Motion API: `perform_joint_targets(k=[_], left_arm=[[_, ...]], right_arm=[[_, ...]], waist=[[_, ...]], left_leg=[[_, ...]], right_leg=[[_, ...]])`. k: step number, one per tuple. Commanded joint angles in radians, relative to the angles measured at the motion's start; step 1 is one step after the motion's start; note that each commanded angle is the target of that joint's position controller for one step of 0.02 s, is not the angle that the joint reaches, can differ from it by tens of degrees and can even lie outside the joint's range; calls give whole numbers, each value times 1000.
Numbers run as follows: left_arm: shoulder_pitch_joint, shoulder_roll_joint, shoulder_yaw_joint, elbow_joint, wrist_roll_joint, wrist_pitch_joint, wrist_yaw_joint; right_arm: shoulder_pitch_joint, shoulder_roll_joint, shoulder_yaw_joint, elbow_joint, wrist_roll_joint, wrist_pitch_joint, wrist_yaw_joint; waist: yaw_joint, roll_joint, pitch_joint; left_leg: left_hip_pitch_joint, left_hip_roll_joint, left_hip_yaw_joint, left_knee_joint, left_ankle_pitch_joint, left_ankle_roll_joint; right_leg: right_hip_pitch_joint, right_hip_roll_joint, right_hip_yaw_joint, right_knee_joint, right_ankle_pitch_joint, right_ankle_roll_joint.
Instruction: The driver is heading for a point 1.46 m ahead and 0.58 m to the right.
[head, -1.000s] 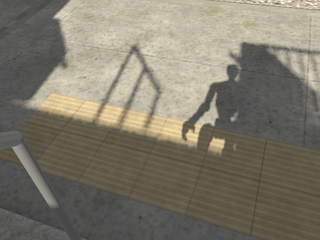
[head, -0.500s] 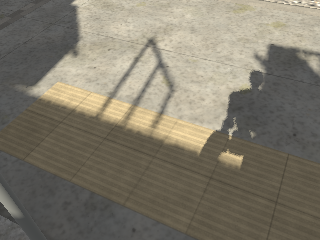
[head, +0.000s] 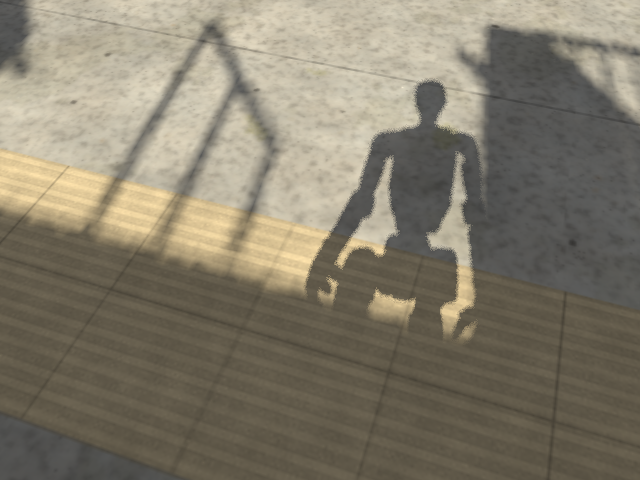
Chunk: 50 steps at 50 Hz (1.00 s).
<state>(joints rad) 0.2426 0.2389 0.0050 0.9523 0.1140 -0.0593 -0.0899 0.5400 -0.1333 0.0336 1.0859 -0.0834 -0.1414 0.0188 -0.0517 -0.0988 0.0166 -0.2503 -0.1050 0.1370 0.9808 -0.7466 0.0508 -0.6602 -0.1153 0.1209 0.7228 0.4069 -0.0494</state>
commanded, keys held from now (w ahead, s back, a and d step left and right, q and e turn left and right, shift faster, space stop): e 1.00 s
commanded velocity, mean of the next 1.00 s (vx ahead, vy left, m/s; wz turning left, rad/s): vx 0.06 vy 0.00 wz -0.53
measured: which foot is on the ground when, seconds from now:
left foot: down 0.00-0.14, up 0.16-0.48, down 0.50-0.90, up 0.92-1.00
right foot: up 0.00-0.12, down 0.14-0.50, up 0.52-0.88, down 0.90-1.00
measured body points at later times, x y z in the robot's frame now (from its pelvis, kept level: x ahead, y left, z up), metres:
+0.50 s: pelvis +0.23 -0.02 -0.13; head +0.25 -0.03 +0.32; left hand +0.41 +0.22 -0.24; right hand +0.38 -0.31 -0.21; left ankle +0.34 +0.08 -0.85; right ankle +0.23 -0.13 -0.86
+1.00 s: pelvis +0.27 -0.06 -0.13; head +0.29 -0.09 +0.32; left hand +0.55 +0.07 -0.22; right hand +0.24 -0.38 -0.24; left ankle +0.31 +0.09 -0.79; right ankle +0.20 -0.14 -0.86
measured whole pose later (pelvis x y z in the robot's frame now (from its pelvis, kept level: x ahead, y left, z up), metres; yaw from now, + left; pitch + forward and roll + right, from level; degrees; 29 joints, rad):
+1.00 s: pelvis +0.27 -0.06 -0.13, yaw -34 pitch +5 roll +0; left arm 0.18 0.26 0.07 0.62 0.00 0.03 -0.01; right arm 0.16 -0.30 -0.09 0.67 0.00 0.02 -0.03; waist -0.01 0.04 -0.01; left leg -0.56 0.05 0.00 1.14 -0.52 -0.06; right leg -0.38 0.04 0.04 0.62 -0.33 -0.04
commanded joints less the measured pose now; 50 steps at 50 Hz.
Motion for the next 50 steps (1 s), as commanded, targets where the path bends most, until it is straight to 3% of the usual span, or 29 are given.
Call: perform_joint_targets(k=[1, 2, 3, 4, 6, 7, 8, 9, 10, 11, 13, 15, 17, 19, 22, 24, 25, 26, 27, 29, 31, 34, 38, 44, 45, 46, 47, 48, 50], left_arm=[[-180, 71, 3, -108, -19, -5, 1], [-343, 3, -4, -171, -220, -21, 6], [-325, 2, -9, -184, -232, -14, -1], [-234, -2, -6, -171, -230, -5, -2], [115, 49, 37, -60, -178, 0, 3], [297, 112, 63, -1, -158, 17, 15], [341, 249, 75, 17, -112, 17, 27], [314, 218, 76, -16, -119, 35, 51], [249, 173, 64, -74, -111, 55, 80], [164, 165, 60, -119, -103, 72, 100], [6, 238, 75, -175, -78, 73, 118], [-107, 204, 62, -228, -84, 64, 128], [-123, 162, 59, -251, -110, 67, 145], [-122, 186, 68, -259, -129, 79, 149], [-87, 149, 78, -268, -147, 87, 146], [-94, 125, 80, -283, -139, 96, 151], [-69, 107, 81, -288, -135, 93, 154], [-29, 25, 66, -293, -121, 95, 148], [36, 51, 72, -359, -132, 81, 138], [-5, 203, 119, -341, -143, 85, 132], [10, 194, 126, -325, -130, 122, 133], [-25, 110, 98, -359, -153, 127, 106], [-112, 68, 68, -411, -146, 109, 83], [-22, 105, 99, -379, -139, 108, 74], [14, 144, 114, -369, -139, 107, 83], [27, 285, 146, -390, -134, 101, 94], [49, 277, 134, -403, -87, 87, 84], [28, 255, 127, -401, -82, 72, 79], [-55, 200, 115, -388, -139, 79, 94]], right_arm=[[141, -101, 3, -1, 41, -8, -45], [37, -139, -34, -10, 162, 45, -100], [21, -168, -38, -34, 147, 69, -119], [-39, -183, -53, -32, 124, 81, -122], [-35, -119, -49, -30, 110, 77, -102], [-16, -101, -52, -16, 92, 63, -88], [60, -53, -31, -63, 113, 48, -58], [-57, -130, -27, -171, 139, 35, -47], [-196, -148, -29, -250, 132, 28, -45], [-247, -139, -28, -267, 115, 45, -58], [-169, -96, -31, -283, 127, 100, -83], [-245, -138, -58, -309, 105, 128, -104], [-325, -121, -70, -326, 76, 115, -104], [-344, -84, -71, -360, 93, 110, -98], [-434, -146, -98, -423, 106, 129, -82], [-391, -157, -115, -422, 85, 131, -65], [-341, -184, -128, -412, 75, 124, -59], [-251, -252, -143, -402, 47, 123, -57], [-270, -307, -157, -417, 40, 127, -47], [-406, -229, -144, -468, 58, 120, -45], [-500, -184, -129, -482, 84, 134, -41], [-462, -220, -136, -469, 72, 148, -51], [-387, -278, -154, -452, 82, 156, -63], [-367, -297, -164, -450, 108, 157, -58], [-333, -263, -156, -447, 94, 155, -51], [-351, -186, -128, -511, 46, 148, -38], [-481, -203, -127, -553, 71, 136, -34], [-504, -258, -140, -557, 88, 135, -38], [-473, -258, -148, -537, 74, 145, -58]], waist=[[-51, 90, 146], [-99, 76, 170], [-91, 114, 162], [-30, 178, 115], [124, 42, -14], [189, -88, -71], [157, -245, -274], [220, -238, -450], [251, -79, -465], [212, 122, -441], [40, 179, -335], [-8, 149, -92], [3, 64, -123], [0, -37, -216], [22, -66, -146], [-16, -82, -109], [-27, -51, -94], [-23, 137, -173], [51, 388, -237], [66, 308, -173], [97, 237, -114], [84, 209, -95], [35, 270, -142], [68, 262, -169], [73, 176, -163], [42, -180, -154], [115, -203, -233], [116, -89, -194], [67, -7, -140]], left_leg=[[130, 346, -371, -114, 582, 132], [49, 279, -342, -24, 637, 118], [69, 282, -310, 21, 693, 119], [-21, 312, -321, 94, 626, 114], [-207, 234, -158, 395, 674, 54], [-390, 110, -72, 740, 333, -18], [-756, 35, -63, 1227, -264, -101], [-942, 84, -151, 1301, -223, -132], [-1032, 144, -195, 1243, -134, -118], [-942, 181, -192, 1127, -31, -110], [-779, 202, -243, 879, 210, -122], [-485, 155, -207, 487, 426, -152], [-265, 95, -151, 29, 656, -165], [-196, 73, -179, -116, 693, -182], [-155, 74, -202, -262, 621, -147], [-47, 76, -181, -430, 606, -102], [62, 134, -204, -494, 656, -78], [243, 374, -392, -509, 881, 5], [259, 546, -671, -582, 1001, 191], [137, 495, -591, -627, 792, 222], [21, 389, -409, -626, 732, 156], [-22, 326, -254, -634, 751, 139], [43, 380, -214, -620, 749, 155], [6, 395, -143, -455, 721, 51], [-116, 354, -75, -317, 650, -17], [-446, 215, 41, 66, 237, -128], [-530, 138, -159, 242, 66, -132], [-568, 135, -199, 338, 108, -124], [-595, 152, -222, 298, 249, -111]], right_leg=[[-161, -62, 40, -252, 26, 14], [-149, 55, 33, -271, 76, 54], [-126, 59, 13, -314, 91, 60], [36, -9, 39, -354, 118, 27], [552, 77, -105, -439, 241, -14], [849, 11, -63, -422, 591, -80], [1288, -201, 66, -42, 1082, -243], [1423, -272, 222, -4, 1015, -351], [1372, -293, 255, -70, 731, -356], [1148, -267, 252, -152, 437, -332], [651, -345, 402, -313, -50, -363], [162, -145, 210, -385, -46, -304], [103, 25, 64, -357, -57, -235], [227, -8, 119, -340, -102, -233], [237, -20, 249, -346, -419, -183], [202, 39, 284, -305, -644, -122], [129, 90, 290, -221, -740, -73], [4, 201, 158, 95, -949, 2], [-111, 283, 101, 341, -1124, 45], [-160, 192, 93, 590, -961, 86], [-91, 157, 39, 634, -845, 116], [-9, 144, -56, 488, -744, 131], [73, 97, -102, 239, -802, 120], [370, 168, -204, -209, -665, 11], [510, 129, -115, -266, -502, -22], [683, -153, 305, -268, -41, -148], [645, -270, 449, -309, 82, -335], [644, -234, 379, -305, 91, -336], [627, -135, 256, -267, 63, -233]])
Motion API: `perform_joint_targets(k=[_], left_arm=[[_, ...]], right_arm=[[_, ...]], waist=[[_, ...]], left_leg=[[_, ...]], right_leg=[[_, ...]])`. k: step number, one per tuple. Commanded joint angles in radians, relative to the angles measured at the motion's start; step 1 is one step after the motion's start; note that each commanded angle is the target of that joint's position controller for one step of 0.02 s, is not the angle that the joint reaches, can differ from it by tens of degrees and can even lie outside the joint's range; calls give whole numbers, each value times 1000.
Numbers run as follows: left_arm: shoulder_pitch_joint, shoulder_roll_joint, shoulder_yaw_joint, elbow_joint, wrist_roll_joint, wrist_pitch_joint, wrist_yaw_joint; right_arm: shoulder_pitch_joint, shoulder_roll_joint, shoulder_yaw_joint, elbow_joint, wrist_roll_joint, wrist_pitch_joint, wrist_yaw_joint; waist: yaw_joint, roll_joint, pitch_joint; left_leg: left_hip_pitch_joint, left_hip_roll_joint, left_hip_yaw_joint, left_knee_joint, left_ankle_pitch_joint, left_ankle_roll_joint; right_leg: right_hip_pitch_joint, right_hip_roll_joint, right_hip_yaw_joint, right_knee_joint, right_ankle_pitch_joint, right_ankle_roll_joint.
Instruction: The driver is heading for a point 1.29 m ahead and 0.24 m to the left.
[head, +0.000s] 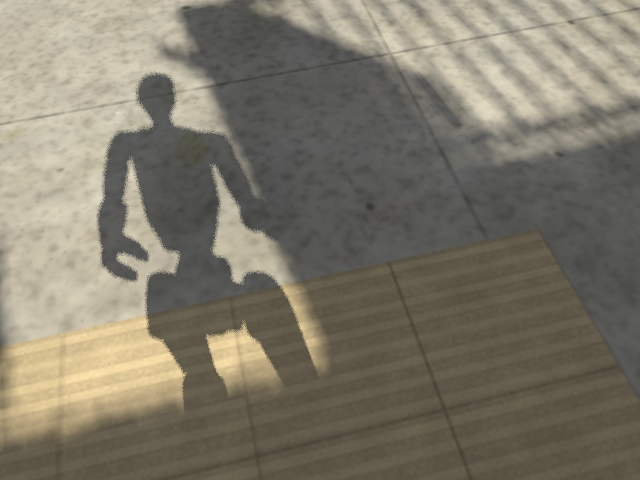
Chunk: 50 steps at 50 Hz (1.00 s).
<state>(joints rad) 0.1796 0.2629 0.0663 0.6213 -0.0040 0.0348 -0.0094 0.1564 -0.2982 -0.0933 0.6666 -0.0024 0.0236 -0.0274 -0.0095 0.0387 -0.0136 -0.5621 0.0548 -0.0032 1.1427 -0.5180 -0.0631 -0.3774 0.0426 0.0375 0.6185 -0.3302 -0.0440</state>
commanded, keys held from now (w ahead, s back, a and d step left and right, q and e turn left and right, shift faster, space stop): no key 1.00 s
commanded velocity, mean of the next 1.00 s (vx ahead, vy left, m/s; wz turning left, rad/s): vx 0.00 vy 0.00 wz -0.14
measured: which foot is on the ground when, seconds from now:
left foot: up 0.00-0.24, down 0.26-1.00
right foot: down 0.00-1.00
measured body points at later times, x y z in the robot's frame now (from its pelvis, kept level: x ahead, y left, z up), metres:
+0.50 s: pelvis +0.04 +0.03 +0.00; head +0.05 +0.03 +0.45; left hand +0.19 +0.26 -0.11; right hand +0.19 -0.22 -0.09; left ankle +0.04 +0.15 -0.73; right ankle -0.01 -0.10 -0.73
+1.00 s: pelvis +0.04 +0.05 +0.00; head +0.05 +0.06 +0.45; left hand +0.16 +0.30 -0.13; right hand +0.20 -0.19 -0.09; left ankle +0.04 +0.15 -0.73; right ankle -0.01 -0.10 -0.73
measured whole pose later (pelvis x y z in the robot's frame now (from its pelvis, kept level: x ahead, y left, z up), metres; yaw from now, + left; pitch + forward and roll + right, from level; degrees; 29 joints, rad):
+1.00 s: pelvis +0.04 +0.05 +0.00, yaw -5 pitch +0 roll +0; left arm 0.26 0.21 0.07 0.77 0.00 0.03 0.03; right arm 0.14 -0.18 -0.04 0.69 -0.01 0.00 0.02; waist 0.01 -0.01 0.01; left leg -0.25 -0.03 0.03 0.58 -0.33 0.05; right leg -0.19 0.00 0.14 0.55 -0.36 0.05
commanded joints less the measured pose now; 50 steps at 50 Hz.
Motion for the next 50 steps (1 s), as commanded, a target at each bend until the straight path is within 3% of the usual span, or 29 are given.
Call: perform_joint_targets(k=[1, 4, 6, 10, 12, 13, 14, 15, 16, 18, 21, 28, 33, 34, 40, 50], left_arm=[[-33, 157, 47, -58, -33, -3, 23], [-78, 133, 33, -46, -15, 5, 33], [-74, 132, 33, -32, -13, 4, 33], [-65, 124, 22, -12, 3, -12, 18], [-70, 81, 5, -4, -1, -21, 12], [-27, 55, 2, 2, 14, -23, 15], [50, 74, 10, 14, 21, -27, 9], [58, 75, 11, 21, 18, -28, 6], [17, 96, 16, 27, 12, -24, 6], [-24, 79, 16, 17, 8, -14, 11], [-11, 40, 9, 21, 6, -3, 6], [24, 33, 14, 45, 1, -7, 8], [54, 32, 20, 58, 0, -11, 20], [55, 35, 20, 62, -1, -16, 17], [81, 36, 22, 78, 0, -17, 22], [102, 35, 22, 101, 7, -13, 45]], right_arm=[[-65, -97, -24, -112, -11, -14, -14], [-34, -40, -2, -100, -1, -7, 13], [-61, -13, 11, -102, -3, -8, 25], [-75, -38, 5, -110, 8, -7, 33], [-53, -22, 10, -108, -8, -15, 40], [-45, -38, 10, -111, -27, -20, 42], [-60, -86, 2, -120, -34, -25, 48], [-83, -61, 4, -114, -30, -29, 55], [-94, -28, 10, -116, -19, -32, 58], [-71, -27, 11, -110, -9, -42, 55], [-41, -3, 22, -98, -7, -48, 49], [-39, 5, 25, -106, -5, -48, 46], [-51, 27, 32, -96, -2, -47, 47], [-49, 7, 25, -96, -5, -44, 48], [-58, 25, 32, -82, -3, -39, 51], [-56, 18, 30, -49, -11, -42, 45]], waist=[[-1, -144, -109], [-33, -135, -139], [-16, -148, -146], [1, -191, -125], [-28, -170, -107], [-2, -109, -133], [63, 0, -151], [72, 93, -149], [44, 82, -96], [25, 33, -71], [22, 10, -73], [17, -36, -42], [21, -39, -51], [17, -33, -58], [22, -27, -45], [21, -28, -16]], left_leg=[[-232, 0, -83, 90, 73, 2], [-67, -11, -61, -80, 179, 1], [29, -18, -41, -250, 203, 5], [190, -32, -12, -435, 185, 23], [345, -28, -5, -658, 417, 47], [433, 37, -61, -642, 701, 68], [452, 86, -99, -596, 800, 124], [377, 97, -125, -621, 682, 159], [339, 70, -111, -638, 591, 147], [343, 43, -84, -634, 546, 116], [372, 27, -62, -616, 515, 110], [399, 20, -60, -611, 540, 124], [406, 15, -57, -611, 571, 133], [416, 14, -56, -607, 567, 128], [397, 14, -67, -629, 544, 138], [370, 15, -80, -679, 469, 137]], right_leg=[[302, -271, 298, -164, 783, -215], [230, -224, 226, -158, 744, -185], [205, -203, 197, -142, 684, -169], [137, -212, 241, -154, 548, -170], [93, -169, 240, -153, 399, -108], [80, -109, 211, -113, 257, -50], [62, -47, 173, -99, 145, -6], [119, -41, 145, -109, 118, 21], [126, -39, 136, -108, 121, 33], [120, -40, 133, -102, 176, 22], [116, -47, 140, -115, 182, 12], [97, -49, 133, -115, 213, 31], [116, -56, 125, -107, 265, 42], [115, -56, 125, -106, 263, 39], [130, -61, 117, -105, 253, 52], [153, -68, 109, -129, 244, 74]])
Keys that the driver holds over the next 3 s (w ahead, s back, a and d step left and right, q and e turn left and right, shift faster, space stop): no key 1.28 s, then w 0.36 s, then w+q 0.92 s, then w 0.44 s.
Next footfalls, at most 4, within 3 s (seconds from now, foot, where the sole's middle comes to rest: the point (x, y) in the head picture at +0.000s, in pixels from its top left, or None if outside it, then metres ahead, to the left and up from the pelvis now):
0.26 left None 0.08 0.14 -0.76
1.66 right None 0.14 -0.12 -0.76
2.18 left None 0.46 0.09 -0.76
2.66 right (351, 338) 0.77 -0.01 -0.76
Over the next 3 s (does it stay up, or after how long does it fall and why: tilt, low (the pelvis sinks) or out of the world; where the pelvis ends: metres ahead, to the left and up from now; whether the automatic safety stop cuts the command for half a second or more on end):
stays up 0.73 0.08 0.02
